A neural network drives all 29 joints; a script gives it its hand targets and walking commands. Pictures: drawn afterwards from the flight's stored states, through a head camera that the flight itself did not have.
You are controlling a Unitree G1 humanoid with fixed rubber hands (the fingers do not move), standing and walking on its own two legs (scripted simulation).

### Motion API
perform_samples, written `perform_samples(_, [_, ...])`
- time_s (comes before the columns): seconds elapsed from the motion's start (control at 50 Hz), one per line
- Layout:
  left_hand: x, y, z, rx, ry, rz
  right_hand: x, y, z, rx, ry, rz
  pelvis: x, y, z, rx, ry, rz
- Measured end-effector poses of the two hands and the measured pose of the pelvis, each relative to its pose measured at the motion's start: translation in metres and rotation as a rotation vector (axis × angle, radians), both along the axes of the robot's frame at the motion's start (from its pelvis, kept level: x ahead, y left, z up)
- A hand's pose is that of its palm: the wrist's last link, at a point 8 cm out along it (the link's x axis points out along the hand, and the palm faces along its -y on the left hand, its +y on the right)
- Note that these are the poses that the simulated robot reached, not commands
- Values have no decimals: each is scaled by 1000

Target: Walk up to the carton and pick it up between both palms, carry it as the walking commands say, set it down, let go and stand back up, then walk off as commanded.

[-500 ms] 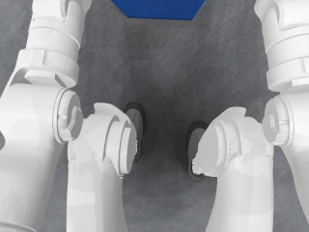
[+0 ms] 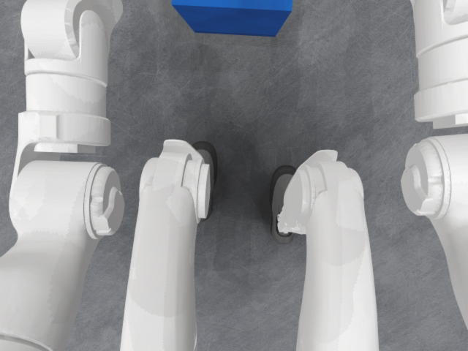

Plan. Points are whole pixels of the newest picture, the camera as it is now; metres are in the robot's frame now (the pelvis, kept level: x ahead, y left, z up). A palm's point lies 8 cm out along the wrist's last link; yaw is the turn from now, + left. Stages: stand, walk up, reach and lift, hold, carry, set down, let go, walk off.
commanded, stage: set down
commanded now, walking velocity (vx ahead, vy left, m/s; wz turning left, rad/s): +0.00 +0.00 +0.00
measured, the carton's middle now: out of the picture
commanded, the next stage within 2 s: let go in 0.70 s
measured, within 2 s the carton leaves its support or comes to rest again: neither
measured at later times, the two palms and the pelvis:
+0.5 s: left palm out of the picture +0.55 +0.19 +0.02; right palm out of the picture +0.60 -0.14 +0.03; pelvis +0.00 -0.01 +0.13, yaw +0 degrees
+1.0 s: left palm out of the picture +0.46 +0.21 +0.06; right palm out of the picture +0.50 -0.15 +0.07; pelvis +0.02 +0.00 +0.20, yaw +0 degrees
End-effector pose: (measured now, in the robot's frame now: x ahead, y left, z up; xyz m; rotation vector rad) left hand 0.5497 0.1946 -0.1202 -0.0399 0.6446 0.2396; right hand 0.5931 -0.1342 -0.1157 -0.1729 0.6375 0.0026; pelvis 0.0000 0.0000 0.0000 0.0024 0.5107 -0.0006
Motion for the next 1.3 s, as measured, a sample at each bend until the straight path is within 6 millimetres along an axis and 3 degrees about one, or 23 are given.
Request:
perform_samples(0.58, [3,2,165,-29,-14,3,4,-6,164,6,9,19,5,-6,145,13,-25,-1])
perform_samples(0.68, [3,5,181,-7,6,-9,1,-9,177,16,40,11,6,-4,166,10,-24,-1])
perform_samples(0.8, [-3,10,180,24,35,-21,-8,-10,175,23,61,6,9,-2,177,7,-26,-1])
perform_samples(0.9, [-35,12,175,52,76,-86,-43,-13,172,10,82,-9,14,0,186,4,-51,-1])
perform_samples(1.0, [-85,11,185,68,134,-180,-98,-16,181,11,115,-32,19,1,199,3,-102,-2])
perform_samples(1.2, [-183,24,237,80,222,-246,-192,-40,235,14,164,-60,22,0,225,4,-283,-3])
perform_samples(1.3, [-226,36,272,92,234,-229,-230,-55,267,32,174,-86,35,-1,237,6,-268,-4])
